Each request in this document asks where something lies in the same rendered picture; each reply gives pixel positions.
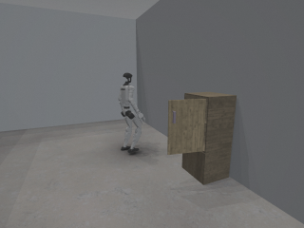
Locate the robot left upper arm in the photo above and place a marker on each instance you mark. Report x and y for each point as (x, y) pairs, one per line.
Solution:
(120, 94)

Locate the handle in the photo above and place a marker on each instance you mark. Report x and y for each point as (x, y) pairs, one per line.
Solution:
(174, 117)

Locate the cupboard door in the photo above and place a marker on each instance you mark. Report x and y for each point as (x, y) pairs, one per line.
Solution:
(187, 134)

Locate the robot right hand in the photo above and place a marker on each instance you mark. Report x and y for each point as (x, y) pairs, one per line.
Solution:
(140, 116)

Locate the right robot forearm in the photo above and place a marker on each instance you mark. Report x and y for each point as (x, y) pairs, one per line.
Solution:
(134, 106)

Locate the humanoid robot torso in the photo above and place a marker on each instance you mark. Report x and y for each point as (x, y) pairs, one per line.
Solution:
(124, 97)

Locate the left robot forearm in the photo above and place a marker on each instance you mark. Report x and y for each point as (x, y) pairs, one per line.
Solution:
(122, 105)

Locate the robot right upper arm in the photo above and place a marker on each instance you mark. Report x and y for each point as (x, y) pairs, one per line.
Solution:
(130, 92)

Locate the left robot foot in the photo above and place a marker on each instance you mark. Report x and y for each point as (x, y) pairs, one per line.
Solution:
(125, 148)

